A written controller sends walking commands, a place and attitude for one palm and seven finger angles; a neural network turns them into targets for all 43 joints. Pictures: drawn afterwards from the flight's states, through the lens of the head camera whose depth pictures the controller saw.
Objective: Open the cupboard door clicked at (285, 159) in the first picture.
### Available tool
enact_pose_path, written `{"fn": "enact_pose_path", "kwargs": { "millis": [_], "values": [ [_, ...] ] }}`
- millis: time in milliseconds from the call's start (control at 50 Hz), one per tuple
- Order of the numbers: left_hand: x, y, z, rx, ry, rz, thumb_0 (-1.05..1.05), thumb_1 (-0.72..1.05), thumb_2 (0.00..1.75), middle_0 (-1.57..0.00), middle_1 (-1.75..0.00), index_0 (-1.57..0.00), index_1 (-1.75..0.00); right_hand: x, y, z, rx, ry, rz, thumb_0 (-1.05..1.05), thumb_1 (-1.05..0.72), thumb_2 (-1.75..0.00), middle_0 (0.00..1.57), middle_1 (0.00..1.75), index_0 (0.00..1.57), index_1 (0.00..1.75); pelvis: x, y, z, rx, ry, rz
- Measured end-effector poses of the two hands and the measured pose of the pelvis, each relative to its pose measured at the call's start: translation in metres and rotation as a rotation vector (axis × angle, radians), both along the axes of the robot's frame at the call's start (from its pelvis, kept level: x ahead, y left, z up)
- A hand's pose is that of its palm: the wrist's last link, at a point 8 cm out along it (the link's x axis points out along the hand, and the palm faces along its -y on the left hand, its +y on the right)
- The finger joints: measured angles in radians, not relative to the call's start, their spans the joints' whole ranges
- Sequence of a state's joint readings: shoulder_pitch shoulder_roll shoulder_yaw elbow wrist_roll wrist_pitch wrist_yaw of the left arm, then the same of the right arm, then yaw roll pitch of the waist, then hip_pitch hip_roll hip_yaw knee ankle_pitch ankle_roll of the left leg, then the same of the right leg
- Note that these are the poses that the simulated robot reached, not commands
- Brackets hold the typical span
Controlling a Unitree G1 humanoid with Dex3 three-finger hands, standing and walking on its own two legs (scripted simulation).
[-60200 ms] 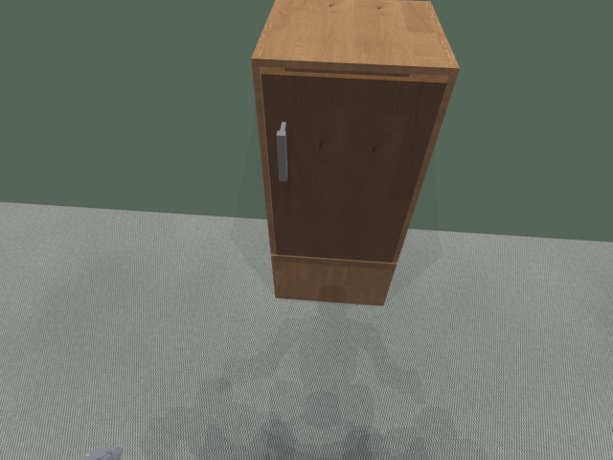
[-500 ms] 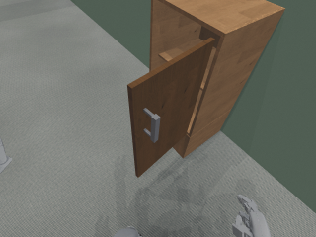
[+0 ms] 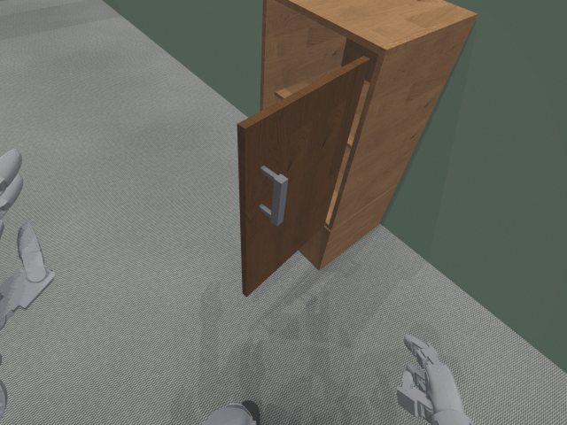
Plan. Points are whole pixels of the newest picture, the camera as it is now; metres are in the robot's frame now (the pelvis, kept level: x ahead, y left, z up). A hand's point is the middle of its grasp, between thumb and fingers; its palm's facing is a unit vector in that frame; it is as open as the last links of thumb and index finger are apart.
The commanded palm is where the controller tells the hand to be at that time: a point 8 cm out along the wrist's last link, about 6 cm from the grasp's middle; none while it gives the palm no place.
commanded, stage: stop stepping back and stand still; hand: left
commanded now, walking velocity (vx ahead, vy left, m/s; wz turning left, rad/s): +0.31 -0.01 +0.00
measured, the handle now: (271, 196) +0.53 +0.09 -0.03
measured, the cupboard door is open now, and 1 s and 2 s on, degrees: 97 97 97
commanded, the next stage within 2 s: let the arm hang, fingers relaxed in 0.82 s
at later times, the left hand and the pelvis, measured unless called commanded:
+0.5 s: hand out of the picture +0.12 +0.28 +0.17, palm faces +0.46 -0.80 -0.38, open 7.4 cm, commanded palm +0.05 +0.31 +0.19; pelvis -0.09 +0.01 +0.01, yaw -1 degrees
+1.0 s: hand (18, 399) +0.11 +0.29 +0.08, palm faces +0.30 -0.82 -0.48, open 7.4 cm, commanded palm none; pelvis -0.10 +0.02 +0.00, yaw +2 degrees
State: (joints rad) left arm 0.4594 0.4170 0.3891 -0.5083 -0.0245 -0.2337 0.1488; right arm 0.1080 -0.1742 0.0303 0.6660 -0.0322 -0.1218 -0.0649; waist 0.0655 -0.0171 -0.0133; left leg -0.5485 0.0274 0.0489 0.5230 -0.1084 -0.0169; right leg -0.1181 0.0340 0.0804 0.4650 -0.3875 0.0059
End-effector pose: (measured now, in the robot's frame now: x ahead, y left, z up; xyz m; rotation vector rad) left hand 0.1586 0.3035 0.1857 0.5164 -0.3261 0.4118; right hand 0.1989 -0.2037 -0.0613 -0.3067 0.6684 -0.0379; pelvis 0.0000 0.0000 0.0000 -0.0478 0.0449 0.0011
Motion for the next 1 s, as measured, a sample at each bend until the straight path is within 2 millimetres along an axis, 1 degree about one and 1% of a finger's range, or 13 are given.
{"fn": "enact_pose_path", "kwargs": {
  "millis": [60,120,180,260,320,420,500,580,660,820,920,960,1000],
  "values": [
    [0.006,-0.003,0.004,0.013,-0.026,-0.084,0.02,0.89,0.9,-0.22,-0.31,-0.21,-0.3,-0.029,-0.008,0.0,-0.005,0.01,-0.08,0.01,-0.9,-0.9,0.21,0.3,0.21,0.3,-0.009,0.003,-0.002,0.0,-0.029,0.01],
    [-0.001,-0.005,0.007,0.032,0.01,-0.122,0.02,0.89,0.9,-0.22,-0.31,-0.21,-0.3,-0.062,-0.016,0.009,-0.002,-0.005,-0.13,0.01,-0.9,-0.9,0.21,0.3,0.21,0.3,-0.026,0.0,0.003,-0.001,-0.041,0.007],
    [-0.026,-0.008,0.012,0.068,0.082,-0.124,0.02,0.89,0.9,-0.22,-0.31,-0.21,-0.3,-0.094,-0.025,0.015,0.0,-0.01,-0.158,0.01,-0.9,-0.9,0.21,0.3,0.21,0.3,-0.042,-0.004,0.008,0.004,-0.041,0.011],
    [-0.068,-0.014,0.019,0.114,0.123,-0.109,0.02,0.89,0.9,-0.22,-0.31,-0.22,-0.3,-0.132,-0.041,0.008,-0.032,0.053,-0.172,0.01,-0.9,-0.9,0.21,0.3,0.21,0.3,-0.063,-0.003,0.009,0.043,-0.042,-0.02],
    [-0.085,-0.005,0.023,0.079,0.056,-0.044,0.01,0.88,0.9,-0.22,-0.31,-0.22,-0.31,-0.159,-0.049,0.002,-0.059,0.112,-0.199,0.01,-0.9,-0.9,0.21,0.3,0.21,0.3,-0.068,0.0,0.013,0.056,-0.043,-0.041],
    [-0.084,0.015,0.006,-0.04,-0.032,0.056,0.01,0.89,0.9,-0.22,-0.31,-0.22,-0.3,-0.181,-0.052,-0.01,-0.089,0.103,-0.224,0.02,-0.9,-0.9,0.2,0.3,0.2,0.3,-0.081,0.011,0.004,0.028,-0.054,0.0],
    [-0.083,0.011,-0.004,-0.055,0.042,0.026,0.02,0.89,0.9,-0.21,-0.31,-0.21,-0.3,-0.188,-0.039,-0.008,-0.033,0.059,-0.247,0.02,-0.9,-0.9,0.2,0.3,0.2,0.3,-0.093,0.013,0.006,0.047,-0.078,-0.022],
    [-0.091,-0.006,0.006,0.032,0.078,-0.037,0.02,0.89,0.9,-0.21,-0.31,-0.21,-0.3,-0.189,-0.023,-0.006,0.033,0.027,-0.22,0.02,-0.9,-0.9,0.2,0.3,0.2,0.3,-0.1,0.006,0.008,0.048,-0.082,-0.018],
    [-0.104,-0.015,0.017,0.095,0.068,-0.045,0.02,0.89,0.9,-0.22,-0.31,-0.21,-0.3,-0.185,-0.018,-0.013,0.07,0.043,-0.18,0.01,-0.9,-0.9,0.21,0.3,0.21,0.3,-0.103,-0.001,0.006,0.052,-0.074,-0.015],
    [-0.112,0.005,0.006,0.008,0.044,0.058,0.01,0.89,0.9,-0.22,-0.31,-0.22,-0.3,-0.172,-0.028,-0.019,0.014,0.071,-0.145,0.01,-0.9,-0.9,0.21,0.3,0.21,0.3,-0.099,0.006,0.004,0.04,-0.078,0.015],
    [-0.107,0.011,-0.003,-0.021,0.088,0.066,0.02,0.89,0.9,-0.22,-0.31,-0.21,-0.3,-0.158,-0.027,-0.007,0.002,0.035,-0.15,0.02,-0.9,-0.9,0.2,0.3,0.2,0.3,-0.096,0.011,0.008,0.05,-0.083,0.0],
    [-0.095,0.015,-0.026,-0.023,0.195,0.037,0.01,0.89,0.9,-0.21,-0.31,-0.21,-0.3,-0.151,-0.027,-0.012,0.015,0.044,-0.103,0.01,-0.9,-0.9,0.2,0.3,0.2,0.3,-0.097,0.015,0.007,0.048,-0.061,0.019],
    [-0.082,0.019,-0.079,-0.104,0.421,0.036,0.01,0.9,0.9,-0.21,-0.31,-0.2,-0.3,-0.146,-0.029,-0.025,0.023,0.102,-0.077,0.01,-0.9,-0.9,0.2,0.3,0.2,0.3,-0.1,0.019,0.004,0.049,-0.044,0.032]
  ]
}}
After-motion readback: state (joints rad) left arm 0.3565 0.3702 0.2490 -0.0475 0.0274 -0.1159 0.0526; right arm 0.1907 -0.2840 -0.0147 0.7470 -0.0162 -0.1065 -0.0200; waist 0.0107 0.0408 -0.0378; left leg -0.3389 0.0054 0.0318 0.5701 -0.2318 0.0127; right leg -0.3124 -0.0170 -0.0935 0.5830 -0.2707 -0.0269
